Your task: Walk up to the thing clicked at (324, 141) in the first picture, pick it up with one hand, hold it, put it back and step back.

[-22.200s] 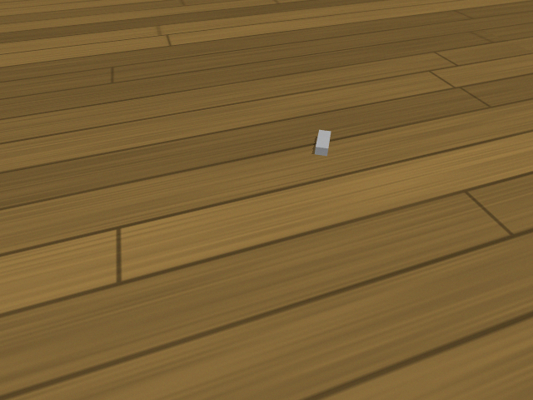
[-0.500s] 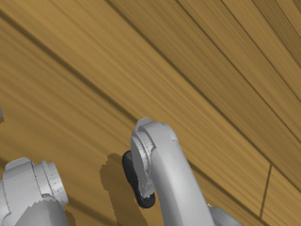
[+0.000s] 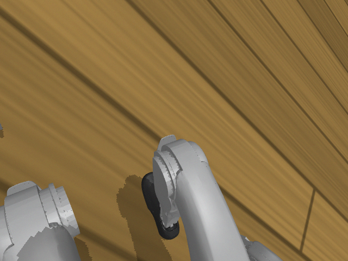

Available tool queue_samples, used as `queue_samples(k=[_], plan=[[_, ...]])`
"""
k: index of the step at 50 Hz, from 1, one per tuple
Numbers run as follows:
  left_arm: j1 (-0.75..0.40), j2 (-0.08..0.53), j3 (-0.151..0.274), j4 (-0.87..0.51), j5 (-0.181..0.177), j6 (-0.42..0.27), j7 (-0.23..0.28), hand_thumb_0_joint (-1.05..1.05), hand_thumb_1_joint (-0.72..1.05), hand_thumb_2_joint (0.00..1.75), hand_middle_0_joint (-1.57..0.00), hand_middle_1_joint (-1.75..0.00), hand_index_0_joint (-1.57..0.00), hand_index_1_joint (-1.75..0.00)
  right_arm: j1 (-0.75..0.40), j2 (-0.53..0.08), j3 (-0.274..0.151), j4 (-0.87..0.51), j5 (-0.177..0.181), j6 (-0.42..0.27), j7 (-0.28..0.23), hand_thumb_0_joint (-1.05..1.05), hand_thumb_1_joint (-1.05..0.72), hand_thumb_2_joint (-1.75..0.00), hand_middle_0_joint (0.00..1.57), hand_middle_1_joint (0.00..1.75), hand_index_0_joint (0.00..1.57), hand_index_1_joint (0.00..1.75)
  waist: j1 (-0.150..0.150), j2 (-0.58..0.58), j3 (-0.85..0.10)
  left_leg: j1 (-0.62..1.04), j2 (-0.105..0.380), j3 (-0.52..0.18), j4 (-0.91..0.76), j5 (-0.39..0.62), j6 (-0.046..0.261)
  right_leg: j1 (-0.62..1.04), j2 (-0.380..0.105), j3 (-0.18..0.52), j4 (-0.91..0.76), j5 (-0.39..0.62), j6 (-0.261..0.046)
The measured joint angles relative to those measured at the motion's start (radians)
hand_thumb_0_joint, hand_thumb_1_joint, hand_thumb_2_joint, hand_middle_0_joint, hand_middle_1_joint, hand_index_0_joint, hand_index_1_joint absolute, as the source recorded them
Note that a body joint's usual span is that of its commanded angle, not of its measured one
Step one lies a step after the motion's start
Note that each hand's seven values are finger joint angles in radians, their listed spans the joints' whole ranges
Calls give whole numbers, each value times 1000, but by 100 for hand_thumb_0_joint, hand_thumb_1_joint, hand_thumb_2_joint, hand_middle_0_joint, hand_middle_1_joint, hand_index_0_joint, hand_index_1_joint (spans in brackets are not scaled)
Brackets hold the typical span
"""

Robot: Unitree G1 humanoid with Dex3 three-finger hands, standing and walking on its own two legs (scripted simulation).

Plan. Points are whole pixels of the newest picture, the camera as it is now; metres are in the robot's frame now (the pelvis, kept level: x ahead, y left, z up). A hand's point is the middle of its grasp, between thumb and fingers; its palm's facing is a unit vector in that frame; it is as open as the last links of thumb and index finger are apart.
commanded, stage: settle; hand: left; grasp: from above
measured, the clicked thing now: out of the picture +0.45 +0.33 -0.28
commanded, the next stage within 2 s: lift in 0.66 s
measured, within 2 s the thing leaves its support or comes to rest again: leaves its support in 0.06 s
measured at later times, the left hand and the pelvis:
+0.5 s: hand out of the picture +0.43 +0.34 -0.16, palm faces -0.43 -0.13 -0.89, open 10.5 cm; pelvis +0.00 +0.00 +0.02, yaw +4 degrees
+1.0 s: hand out of the picture +0.43 +0.34 -0.10, palm faces -0.43 -0.13 -0.90, open 10.5 cm; pelvis +0.00 -0.01 +0.05, yaw +7 degrees
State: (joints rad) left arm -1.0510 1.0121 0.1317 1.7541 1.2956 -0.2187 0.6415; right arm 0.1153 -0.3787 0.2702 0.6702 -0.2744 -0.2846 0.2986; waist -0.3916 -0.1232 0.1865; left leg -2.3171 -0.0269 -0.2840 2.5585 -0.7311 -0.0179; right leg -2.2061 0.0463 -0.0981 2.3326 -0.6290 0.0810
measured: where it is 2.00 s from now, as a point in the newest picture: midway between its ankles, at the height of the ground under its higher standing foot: (121, 244)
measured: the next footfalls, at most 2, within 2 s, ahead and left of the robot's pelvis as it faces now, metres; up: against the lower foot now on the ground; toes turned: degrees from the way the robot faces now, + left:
none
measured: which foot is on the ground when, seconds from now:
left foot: down 0.00-1.00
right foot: down 0.00-1.00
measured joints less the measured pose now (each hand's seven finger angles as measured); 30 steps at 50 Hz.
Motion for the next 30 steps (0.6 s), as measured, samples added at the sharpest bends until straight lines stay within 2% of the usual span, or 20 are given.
queue_samples(k=[8,12,19,25,30], plan=[[47,-58,11,-145,-35,27,-49,0,-6,55,-60,-67,-64,-61,21,16,-46,20,20,16,6,0,-92,-91,20,30,20,30,35,30,-45,-10,-4,7,-18,-5,-6,-12,-12,3,-7,-12,-9],[91,-122,-5,-234,-57,49,-82,0,-6,55,-60,-67,-64,-61,32,30,-80,39,44,44,10,0,-92,-91,20,30,20,30,66,67,-108,-17,-4,22,-40,-11,-5,-23,-21,11,-17,-23,-15],[110,-212,-56,-278,-95,89,-163,0,-7,55,-61,-67,-64,-60,22,46,-136,42,96,96,3,0,-91,-91,20,30,20,30,108,125,-196,-21,-4,63,-80,-1,6,-32,-34,41,-32,-30,-17],[100,-247,-73,-307,-90,69,-253,0,-8,55,-62,-66,-65,-60,15,52,-162,23,118,133,-19,0,-92,-91,20,30,20,30,128,141,-211,-12,-9,89,-107,25,7,-29,-43,63,-38,-20,-16],[90,-250,-70,-313,-70,38,-284,0,-8,55,-63,-65,-66,-59,22,58,-167,17,126,163,-45,0,-92,-91,20,30,20,30,130,139,-217,-6,-14,95,-120,42,-2,-29,-47,69,-38,-11,-15]])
